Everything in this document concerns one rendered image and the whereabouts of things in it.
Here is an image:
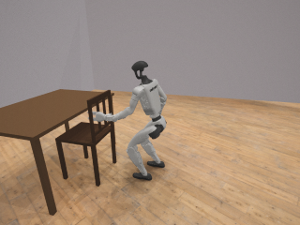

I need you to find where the table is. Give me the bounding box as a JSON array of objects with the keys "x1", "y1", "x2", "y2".
[{"x1": 0, "y1": 89, "x2": 116, "y2": 216}]

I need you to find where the robot left forearm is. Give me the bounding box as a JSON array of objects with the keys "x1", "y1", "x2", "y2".
[{"x1": 104, "y1": 108, "x2": 131, "y2": 122}]

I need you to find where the chair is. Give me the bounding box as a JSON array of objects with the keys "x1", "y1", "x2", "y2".
[{"x1": 55, "y1": 90, "x2": 117, "y2": 187}]

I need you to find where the right robot foot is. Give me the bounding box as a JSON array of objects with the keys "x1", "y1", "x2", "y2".
[{"x1": 147, "y1": 160, "x2": 165, "y2": 168}]

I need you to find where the robot right shin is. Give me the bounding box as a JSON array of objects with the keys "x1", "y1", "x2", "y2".
[{"x1": 141, "y1": 141, "x2": 160, "y2": 164}]

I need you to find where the robot right forearm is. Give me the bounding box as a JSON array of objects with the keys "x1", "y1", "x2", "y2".
[{"x1": 158, "y1": 100, "x2": 167, "y2": 115}]

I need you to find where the left robot upper arm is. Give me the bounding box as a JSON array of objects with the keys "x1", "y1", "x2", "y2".
[{"x1": 127, "y1": 85, "x2": 145, "y2": 115}]

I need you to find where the robot left hand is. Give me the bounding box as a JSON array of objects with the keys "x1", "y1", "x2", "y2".
[{"x1": 87, "y1": 112, "x2": 112, "y2": 122}]

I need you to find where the right robot upper arm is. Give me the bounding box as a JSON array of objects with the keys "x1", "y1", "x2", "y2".
[{"x1": 152, "y1": 79, "x2": 167, "y2": 103}]

